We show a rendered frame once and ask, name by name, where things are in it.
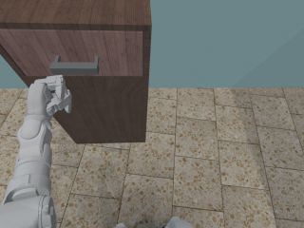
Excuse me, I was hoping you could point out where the robot left shin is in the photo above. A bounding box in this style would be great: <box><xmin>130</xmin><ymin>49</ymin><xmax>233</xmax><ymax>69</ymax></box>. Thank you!
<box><xmin>116</xmin><ymin>223</ymin><xmax>125</xmax><ymax>227</ymax></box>

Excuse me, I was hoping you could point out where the drawer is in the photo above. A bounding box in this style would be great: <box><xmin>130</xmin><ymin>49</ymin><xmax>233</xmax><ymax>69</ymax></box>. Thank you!
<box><xmin>0</xmin><ymin>28</ymin><xmax>143</xmax><ymax>76</ymax></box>

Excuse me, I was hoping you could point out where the handle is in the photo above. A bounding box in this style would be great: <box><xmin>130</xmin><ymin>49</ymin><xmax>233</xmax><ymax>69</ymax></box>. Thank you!
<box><xmin>49</xmin><ymin>55</ymin><xmax>100</xmax><ymax>75</ymax></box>

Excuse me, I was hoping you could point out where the cabinet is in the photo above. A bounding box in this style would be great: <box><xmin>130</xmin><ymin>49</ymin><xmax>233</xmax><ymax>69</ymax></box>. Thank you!
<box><xmin>0</xmin><ymin>0</ymin><xmax>152</xmax><ymax>144</ymax></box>

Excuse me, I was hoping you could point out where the robot left forearm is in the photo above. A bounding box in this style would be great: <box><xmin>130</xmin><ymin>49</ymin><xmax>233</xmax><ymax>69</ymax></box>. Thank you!
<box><xmin>0</xmin><ymin>114</ymin><xmax>52</xmax><ymax>210</ymax></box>

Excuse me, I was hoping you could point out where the left robot upper arm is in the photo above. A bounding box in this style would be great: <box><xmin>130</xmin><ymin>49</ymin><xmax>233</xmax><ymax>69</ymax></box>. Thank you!
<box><xmin>0</xmin><ymin>195</ymin><xmax>57</xmax><ymax>228</ymax></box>

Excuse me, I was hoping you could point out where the robot shin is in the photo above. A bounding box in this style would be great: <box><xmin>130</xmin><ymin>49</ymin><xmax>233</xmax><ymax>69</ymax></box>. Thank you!
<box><xmin>116</xmin><ymin>223</ymin><xmax>125</xmax><ymax>227</ymax></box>
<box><xmin>168</xmin><ymin>217</ymin><xmax>180</xmax><ymax>223</ymax></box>

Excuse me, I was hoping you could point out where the robot right shin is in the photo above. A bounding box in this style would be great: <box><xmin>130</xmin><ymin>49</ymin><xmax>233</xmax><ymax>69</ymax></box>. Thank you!
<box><xmin>168</xmin><ymin>217</ymin><xmax>180</xmax><ymax>223</ymax></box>

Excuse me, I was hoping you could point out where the robot left hand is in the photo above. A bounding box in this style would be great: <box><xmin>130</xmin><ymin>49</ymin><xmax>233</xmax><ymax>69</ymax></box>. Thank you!
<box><xmin>27</xmin><ymin>75</ymin><xmax>72</xmax><ymax>120</ymax></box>

